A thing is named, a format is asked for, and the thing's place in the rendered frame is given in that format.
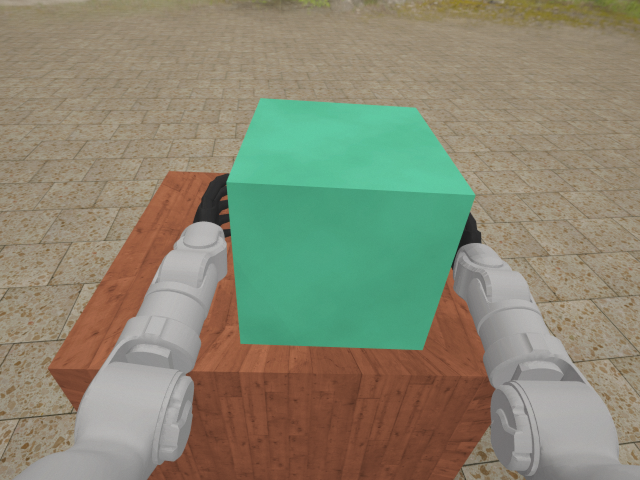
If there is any left robot hand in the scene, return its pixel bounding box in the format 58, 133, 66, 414
193, 173, 231, 238

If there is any robot left upper arm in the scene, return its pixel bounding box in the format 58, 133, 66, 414
13, 361, 194, 480

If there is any robot right forearm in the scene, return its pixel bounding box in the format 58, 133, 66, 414
453, 243, 619, 459

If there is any robot left forearm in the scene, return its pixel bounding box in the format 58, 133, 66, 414
74, 222, 227, 442

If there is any pedestal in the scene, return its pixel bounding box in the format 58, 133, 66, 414
48, 171, 495, 480

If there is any robot right upper arm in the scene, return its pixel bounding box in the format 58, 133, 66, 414
491, 380, 640, 480

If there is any right robot hand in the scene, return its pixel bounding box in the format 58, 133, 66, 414
451, 212, 482, 270

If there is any carton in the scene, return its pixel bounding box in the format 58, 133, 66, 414
226, 98, 476, 350

